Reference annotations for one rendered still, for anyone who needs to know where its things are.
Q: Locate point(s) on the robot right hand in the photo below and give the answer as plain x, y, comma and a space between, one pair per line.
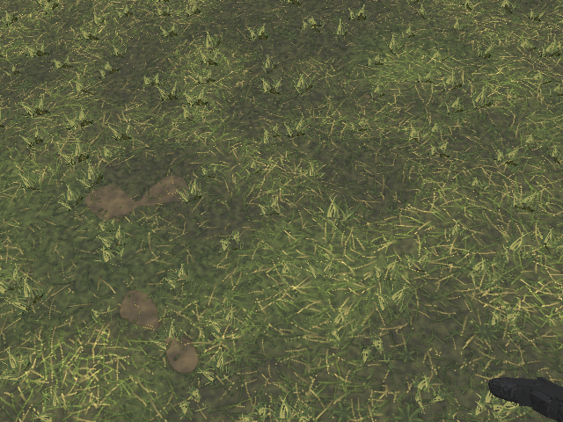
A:
542, 395

